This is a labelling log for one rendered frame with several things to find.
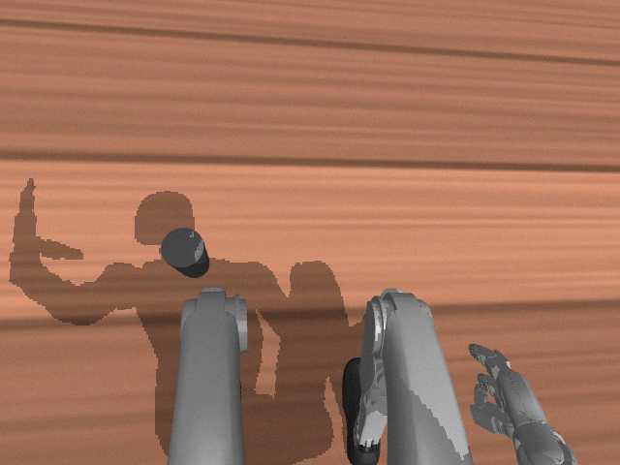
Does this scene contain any right robot arm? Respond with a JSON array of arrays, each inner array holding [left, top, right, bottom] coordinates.
[[512, 422, 577, 465]]

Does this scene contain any right robot hand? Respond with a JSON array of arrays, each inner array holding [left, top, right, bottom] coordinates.
[[469, 344, 548, 439]]

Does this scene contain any cup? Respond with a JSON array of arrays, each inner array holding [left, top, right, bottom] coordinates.
[[161, 228, 209, 278]]

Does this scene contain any right robot foot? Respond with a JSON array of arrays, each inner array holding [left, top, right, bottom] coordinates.
[[342, 357, 380, 465]]

